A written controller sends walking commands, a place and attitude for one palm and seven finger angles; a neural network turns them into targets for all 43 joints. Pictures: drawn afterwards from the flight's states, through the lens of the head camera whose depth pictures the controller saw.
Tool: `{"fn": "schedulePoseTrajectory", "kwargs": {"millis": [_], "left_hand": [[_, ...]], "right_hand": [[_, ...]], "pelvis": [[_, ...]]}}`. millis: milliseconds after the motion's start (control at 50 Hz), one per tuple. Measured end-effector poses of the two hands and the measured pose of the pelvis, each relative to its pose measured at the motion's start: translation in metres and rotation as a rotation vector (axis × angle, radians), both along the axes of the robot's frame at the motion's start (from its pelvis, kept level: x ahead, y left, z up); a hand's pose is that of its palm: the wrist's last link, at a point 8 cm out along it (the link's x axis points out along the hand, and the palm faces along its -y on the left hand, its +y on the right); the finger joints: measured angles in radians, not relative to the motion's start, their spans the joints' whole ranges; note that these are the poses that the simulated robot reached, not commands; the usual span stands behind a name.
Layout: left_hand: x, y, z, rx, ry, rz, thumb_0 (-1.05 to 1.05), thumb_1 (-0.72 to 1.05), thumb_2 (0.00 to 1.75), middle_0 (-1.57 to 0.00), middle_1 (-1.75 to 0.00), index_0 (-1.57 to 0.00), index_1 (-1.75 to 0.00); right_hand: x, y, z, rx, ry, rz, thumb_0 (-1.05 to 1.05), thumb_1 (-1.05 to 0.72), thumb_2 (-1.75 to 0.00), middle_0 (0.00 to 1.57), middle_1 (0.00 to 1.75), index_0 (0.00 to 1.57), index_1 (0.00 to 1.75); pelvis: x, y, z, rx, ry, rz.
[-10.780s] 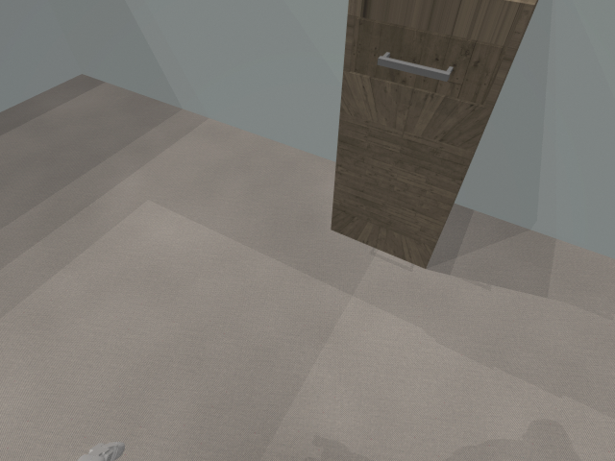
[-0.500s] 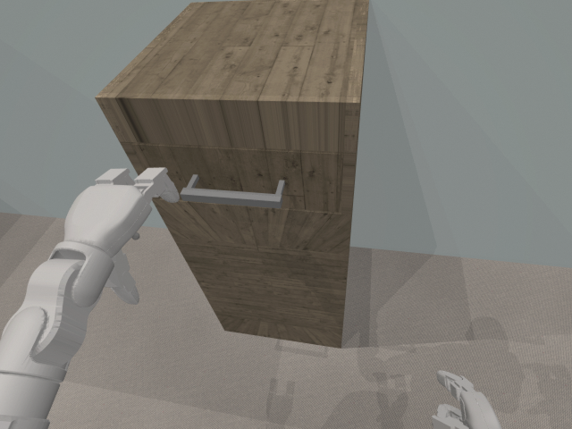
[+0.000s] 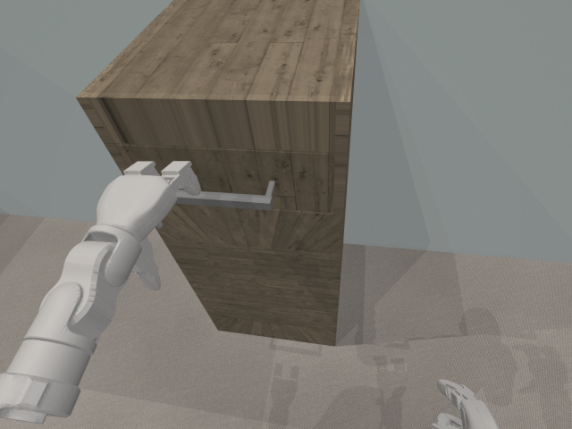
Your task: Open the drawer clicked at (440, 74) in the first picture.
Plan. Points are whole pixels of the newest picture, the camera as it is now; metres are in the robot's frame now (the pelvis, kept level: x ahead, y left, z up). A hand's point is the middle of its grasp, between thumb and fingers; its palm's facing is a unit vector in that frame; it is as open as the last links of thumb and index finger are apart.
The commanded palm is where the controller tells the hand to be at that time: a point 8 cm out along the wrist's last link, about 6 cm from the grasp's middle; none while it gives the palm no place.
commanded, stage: move the hooked fingers above the handle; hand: left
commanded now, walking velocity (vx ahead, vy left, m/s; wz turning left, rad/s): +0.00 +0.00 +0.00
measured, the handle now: (222, 191) +0.49 +0.18 +0.03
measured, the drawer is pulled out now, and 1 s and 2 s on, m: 0.00 0.00 0.00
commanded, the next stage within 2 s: lower the fingers behind the handle in 1.68 s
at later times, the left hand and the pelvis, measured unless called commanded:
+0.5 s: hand (180, 213) +0.39 +0.21 +0.09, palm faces -0.02 -0.07 -1.00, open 13.8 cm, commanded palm +0.37 +0.21 +0.16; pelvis +0.01 +0.00 +0.00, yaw +0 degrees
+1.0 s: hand (207, 192) +0.44 +0.18 +0.08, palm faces -0.04 -0.04 -1.00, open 13.8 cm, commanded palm +0.43 +0.19 +0.14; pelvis +0.02 +0.00 -0.01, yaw -1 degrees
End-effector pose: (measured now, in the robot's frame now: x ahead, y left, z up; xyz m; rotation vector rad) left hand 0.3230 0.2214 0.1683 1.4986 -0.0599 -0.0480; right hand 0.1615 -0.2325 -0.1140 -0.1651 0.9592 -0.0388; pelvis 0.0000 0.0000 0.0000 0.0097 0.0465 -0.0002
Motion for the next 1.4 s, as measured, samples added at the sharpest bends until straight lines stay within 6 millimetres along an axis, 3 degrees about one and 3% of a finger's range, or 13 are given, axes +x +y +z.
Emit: {"fn": "schedulePoseTrajectory", "kwargs": {"millis": [200, 360, 620, 1020, 1200, 1400], "left_hand": [[0.019, -0.005, -0.008, -0.001, -0.006, -0.021, 0.00, -0.49, 0.31, -0.32, -1.20, -0.32, -1.20], [0.032, -0.003, -0.014, 0.003, 0.012, 0.005, 0.00, -0.49, 0.31, -0.32, -1.20, -0.32, -1.20], [0.056, -0.016, -0.022, 0.004, 0.006, -0.033, 0.00, -0.49, 0.31, -0.32, -1.20, -0.32, -1.20], [0.103, -0.035, -0.036, 0.031, 0.043, -0.041, 0.00, -0.49, 0.31, -0.33, -1.20, -0.32, -1.20], [0.104, -0.035, -0.036, 0.038, 0.037, -0.025, 0.00, -0.49, 0.31, -0.35, -1.22, -0.32, -1.21], [0.099, -0.049, -0.030, 0.035, 0.018, -0.050, 0.00, -0.49, 0.31, -0.33, -1.20, -0.32, -1.21]], "right_hand": [[-0.010, -0.005, -0.005, -0.011, 0.042, -0.036, 0.01, -0.91, -0.90, 0.20, 0.30, 0.20, 0.30], [-0.009, -0.006, -0.006, -0.013, 0.051, -0.047, 0.01, -0.91, -0.90, 0.20, 0.30, 0.20, 0.30], [-0.011, -0.006, -0.008, -0.023, 0.067, -0.065, 0.01, -0.91, -0.90, 0.20, 0.30, 0.20, 0.30], [-0.064, -0.023, -0.022, -0.045, 0.201, -0.155, 0.01, -0.91, -0.90, 0.20, 0.30, 0.20, 0.30], [-0.078, -0.031, -0.025, -0.047, 0.237, -0.178, 0.01, -0.91, -0.90, 0.20, 0.30, 0.20, 0.30], [-0.063, -0.031, -0.023, -0.035, 0.188, -0.166, 0.01, -0.91, -0.90, 0.20, 0.30, 0.20, 0.30]], "pelvis": [[0.006, 0.001, -0.001, 0.001, 0.021, -0.006], [0.010, 0.002, -0.002, 0.001, 0.035, -0.007], [0.014, 0.004, -0.005, 0.000, 0.057, -0.007], [0.015, 0.000, -0.009, 0.004, 0.105, -0.018], [0.015, -0.004, -0.010, 0.007, 0.109, -0.021], [0.014, -0.006, -0.009, 0.009, 0.097, -0.022]]}}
